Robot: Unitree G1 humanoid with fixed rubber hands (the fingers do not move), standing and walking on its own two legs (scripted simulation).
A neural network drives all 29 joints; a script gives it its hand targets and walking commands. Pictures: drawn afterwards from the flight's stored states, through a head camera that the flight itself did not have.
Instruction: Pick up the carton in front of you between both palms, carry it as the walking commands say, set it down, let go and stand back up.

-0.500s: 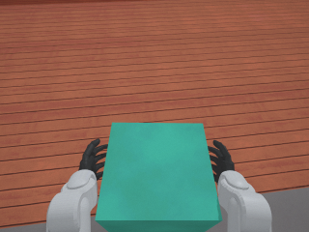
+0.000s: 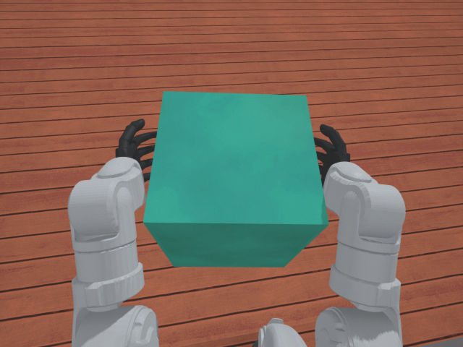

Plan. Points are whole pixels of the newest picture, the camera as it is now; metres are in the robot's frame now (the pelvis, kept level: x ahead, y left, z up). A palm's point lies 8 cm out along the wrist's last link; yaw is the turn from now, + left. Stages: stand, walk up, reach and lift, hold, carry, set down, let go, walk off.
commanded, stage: carry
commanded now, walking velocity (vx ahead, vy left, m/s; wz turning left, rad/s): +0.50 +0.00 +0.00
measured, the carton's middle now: (232, 191) +0.36 +0.00 +0.09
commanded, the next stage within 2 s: none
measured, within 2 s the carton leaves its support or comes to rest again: neither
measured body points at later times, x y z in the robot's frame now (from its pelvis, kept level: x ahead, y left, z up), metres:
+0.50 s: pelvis +0.35 -0.02 +0.00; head +0.44 -0.02 +0.45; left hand +0.73 +0.14 +0.14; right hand +0.73 -0.16 +0.14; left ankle +0.50 +0.08 -0.69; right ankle +0.23 -0.10 -0.72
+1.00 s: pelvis +0.69 -0.05 +0.05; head +0.71 -0.04 +0.50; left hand +1.05 +0.13 +0.20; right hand +1.07 -0.18 +0.20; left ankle +0.55 +0.07 -0.59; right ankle +0.77 -0.12 -0.66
